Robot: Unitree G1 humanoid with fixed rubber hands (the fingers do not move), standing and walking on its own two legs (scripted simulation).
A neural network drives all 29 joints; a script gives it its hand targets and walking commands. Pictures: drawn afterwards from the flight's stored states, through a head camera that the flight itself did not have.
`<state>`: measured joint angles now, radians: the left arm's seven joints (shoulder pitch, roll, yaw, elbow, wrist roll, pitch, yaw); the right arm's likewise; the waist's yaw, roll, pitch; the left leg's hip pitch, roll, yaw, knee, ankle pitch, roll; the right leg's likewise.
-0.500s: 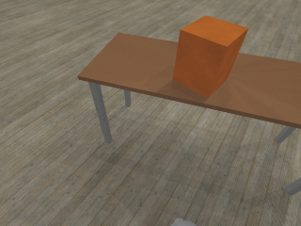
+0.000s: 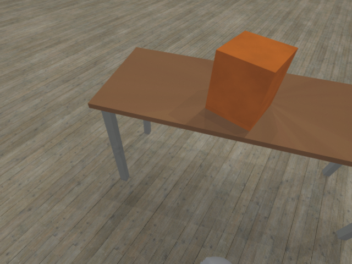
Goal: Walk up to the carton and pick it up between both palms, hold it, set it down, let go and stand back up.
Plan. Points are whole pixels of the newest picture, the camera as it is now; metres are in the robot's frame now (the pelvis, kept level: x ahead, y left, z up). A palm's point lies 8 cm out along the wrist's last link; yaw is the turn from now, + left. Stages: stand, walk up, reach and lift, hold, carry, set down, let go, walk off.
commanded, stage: walk up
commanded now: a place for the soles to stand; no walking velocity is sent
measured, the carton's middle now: (247, 80) +0.74 -0.23 +0.02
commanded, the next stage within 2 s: none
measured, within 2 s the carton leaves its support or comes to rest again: neither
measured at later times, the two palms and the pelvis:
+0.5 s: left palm (65, 256) +0.16 +0.27 -0.07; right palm out of the picture +0.14 -0.35 -0.12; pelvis +0.09 -0.05 +0.00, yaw -3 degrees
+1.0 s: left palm (53, 256) +0.17 +0.32 -0.13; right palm out of the picture +0.15 -0.30 -0.08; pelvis +0.10 +0.02 -0.01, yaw -4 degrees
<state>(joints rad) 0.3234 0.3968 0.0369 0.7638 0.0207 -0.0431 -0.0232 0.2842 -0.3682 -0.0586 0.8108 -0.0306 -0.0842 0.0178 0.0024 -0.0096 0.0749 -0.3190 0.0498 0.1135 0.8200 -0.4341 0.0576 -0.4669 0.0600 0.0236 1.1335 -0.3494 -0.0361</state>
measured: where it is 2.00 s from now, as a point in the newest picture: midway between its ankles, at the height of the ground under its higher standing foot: outside the picture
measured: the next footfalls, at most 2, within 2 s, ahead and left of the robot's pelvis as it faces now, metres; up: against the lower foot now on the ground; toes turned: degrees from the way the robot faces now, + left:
right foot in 0.30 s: +0.17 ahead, -0.16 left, +0.00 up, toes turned -1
left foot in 0.74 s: +0.23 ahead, +0.11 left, +0.00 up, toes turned -12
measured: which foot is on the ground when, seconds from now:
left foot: down 0.00-0.32, up 0.34-0.72, down 0.74-1.00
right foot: up 0.00-0.28, down 0.30-0.76, up 0.78-1.00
